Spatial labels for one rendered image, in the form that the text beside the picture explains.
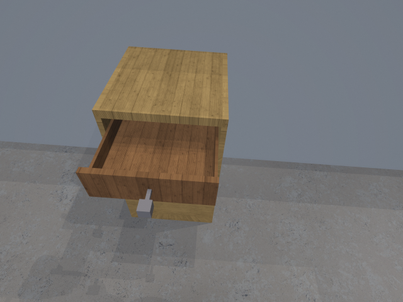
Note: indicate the cabinet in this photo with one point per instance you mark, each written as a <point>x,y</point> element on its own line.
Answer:
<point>169,86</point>

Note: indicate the drawer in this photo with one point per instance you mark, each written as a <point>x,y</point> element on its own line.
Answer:
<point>178,162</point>

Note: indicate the handle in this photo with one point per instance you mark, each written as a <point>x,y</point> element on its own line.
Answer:
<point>145,206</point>

